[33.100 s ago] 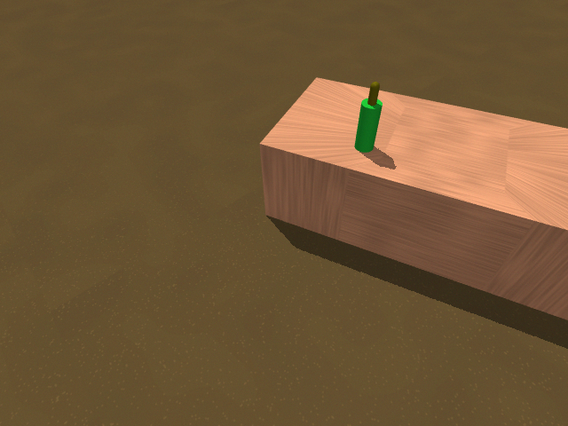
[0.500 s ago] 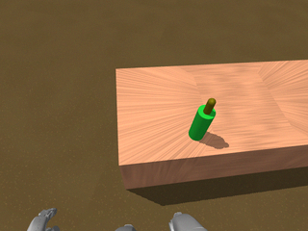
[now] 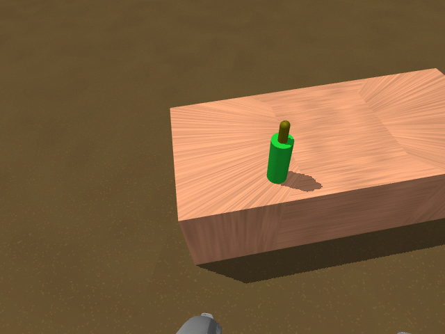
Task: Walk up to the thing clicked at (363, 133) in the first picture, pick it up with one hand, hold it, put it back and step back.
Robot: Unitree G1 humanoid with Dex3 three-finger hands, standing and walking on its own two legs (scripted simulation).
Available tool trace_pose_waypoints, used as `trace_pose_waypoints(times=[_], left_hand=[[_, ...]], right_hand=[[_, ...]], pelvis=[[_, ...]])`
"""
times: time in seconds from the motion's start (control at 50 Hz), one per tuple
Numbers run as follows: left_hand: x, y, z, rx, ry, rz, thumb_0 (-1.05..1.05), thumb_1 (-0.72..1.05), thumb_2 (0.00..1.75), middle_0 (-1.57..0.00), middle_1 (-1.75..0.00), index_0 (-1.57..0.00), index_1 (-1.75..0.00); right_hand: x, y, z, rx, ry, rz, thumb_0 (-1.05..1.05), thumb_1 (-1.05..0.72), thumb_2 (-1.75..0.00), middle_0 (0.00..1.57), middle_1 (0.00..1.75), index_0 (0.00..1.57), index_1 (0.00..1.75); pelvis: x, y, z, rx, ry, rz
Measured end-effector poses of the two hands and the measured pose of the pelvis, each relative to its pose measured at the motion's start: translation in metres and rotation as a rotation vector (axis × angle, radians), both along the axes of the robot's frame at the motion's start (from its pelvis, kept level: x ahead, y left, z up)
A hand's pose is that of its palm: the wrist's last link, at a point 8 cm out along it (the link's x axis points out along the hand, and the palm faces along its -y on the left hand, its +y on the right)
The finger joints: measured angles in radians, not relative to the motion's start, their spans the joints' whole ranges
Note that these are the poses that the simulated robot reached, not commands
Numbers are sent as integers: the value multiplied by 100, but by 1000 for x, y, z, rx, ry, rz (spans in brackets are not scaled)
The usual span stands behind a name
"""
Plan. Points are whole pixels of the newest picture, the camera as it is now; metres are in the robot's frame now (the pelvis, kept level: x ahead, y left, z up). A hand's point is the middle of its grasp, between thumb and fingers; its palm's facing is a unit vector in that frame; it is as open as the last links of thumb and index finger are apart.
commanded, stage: step back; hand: right
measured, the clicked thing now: (280, 151) +0.69 -0.13 -0.22
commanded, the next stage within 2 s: none
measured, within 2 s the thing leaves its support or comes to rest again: neither
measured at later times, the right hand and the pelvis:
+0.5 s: hand out of the picture +0.00 -0.26 -0.13, palm faces -0.08 +0.89 -0.45, open 7.4 cm; pelvis -0.14 +0.00 +0.00, yaw +3 degrees
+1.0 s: hand out of the picture -0.21 -0.31 -0.17, palm faces -0.18 +0.90 -0.40, open 7.4 cm; pelvis -0.30 -0.05 -0.02, yaw +8 degrees
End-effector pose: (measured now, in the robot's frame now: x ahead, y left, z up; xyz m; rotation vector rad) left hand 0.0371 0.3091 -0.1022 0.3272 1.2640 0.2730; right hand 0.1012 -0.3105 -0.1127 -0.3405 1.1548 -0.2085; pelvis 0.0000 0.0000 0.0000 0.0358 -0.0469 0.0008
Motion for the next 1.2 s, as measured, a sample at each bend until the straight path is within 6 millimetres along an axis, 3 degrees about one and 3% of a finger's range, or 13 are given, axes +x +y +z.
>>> trace_pose_waypoints(times=[0.12, 0.22, 0.28, 0.46, 0.6, 0.68, 0.76, 0.86, 0.94, 1.02, 1.12, 1.2], left_hand=[[-6, 7, 7, 27, -74, -3, 1, 90, 89, -20, -30, -21, -30], [-3, 17, -11, 7, -179, -9, 1, 90, 89, -20, -30, -20, -30], [-15, 15, -19, -28, -184, 4, 1, 90, 89, -20, -30, -20, -30], [-78, 0, -21, -63, -123, 6, 1, 90, 89, -20, -30, -20, -30], [-137, -14, -28, -11, -47, -35, 1, 90, 89, -20, -30, -20, -30], [-175, -34, -17, 5, -38, -34, 1, 90, 89, -20, -30, -20, -30], [-209, -43, 2, 27, -39, -12, 1, 90, 89, -20, -30, -21, -30], [-226, -44, 14, 61, -83, -4, 1, 90, 89, -20, -30, -21, -30], [-234, -42, 10, 68, -157, -4, 1, 90, 89, -20, -30, -21, -30], [-253, -39, -9, 38, -213, 9, 1, 90, 89, -20, -30, -20, -30], [-296, -52, -18, -33, -163, 32, 1, 90, 89, -20, -30, -20, -30], [-334, -61, -17, -60, -143, 53, 1, 90, 89, -20, -30, -20, -30]], right_hand=[[-50, -5, 0, -36, 77, 26, 0, -90, -90, 21, 30, 20, 30], [-83, 5, -4, -76, 123, 67, 1, -90, -90, 21, 30, 20, 30], [-97, 17, 4, -67, 114, 82, 1, -90, -90, 21, 30, 20, 30], [-105, 14, 28, -86, -24, 99, 1, -90, -90, 21, 30, 21, 30], [-125, -14, 15, -65, -127, 104, 0, -90, -90, 21, 30, 21, 30], [-155, -36, -3, -37, -115, 71, 0, -90, -90, 21, 30, 21, 30], [-195, -43, -4, -10, -53, 52, 0, -90, -90, 21, 30, 20, 30], [-248, -50, -9, -14, 31, 65, 0, -90, -90, 21, 30, 20, 30], [-286, -49, -15, -32, 101, 100, 1, -90, -90, 21, 30, 20, 30], [-316, -41, -17, -49, 115, 132, 1, -90, -90, 21, 30, 20, 30], [-346, -38, 1, -54, 77, 134, 1, -90, -90, 21, 30, 21, 30], [-356, -47, 18, -80, 28, 143, 1, -90, -90, 21, 30, 21, 30]], pelvis=[[-30, 2, 1, -22, 34, 51], [-63, 8, -13, -32, 23, 109], [-81, 9, -9, -15, 4, 92], [-127, 0, 1, -61, 24, 66], [-176, -24, -15, -32, 17, 6], [-204, -38, -18, -69, -6, 25], [-223, -47, -6, 6, 7, 18], [-251, -53, -2, 4, 32, 59], [-280, -55, -8, -15, 31, 112], [-314, -55, -19, -9, 9, 149], [-346, -55, -10, -38, -16, 139], [-369, -63, -2, -59, 4, 120]])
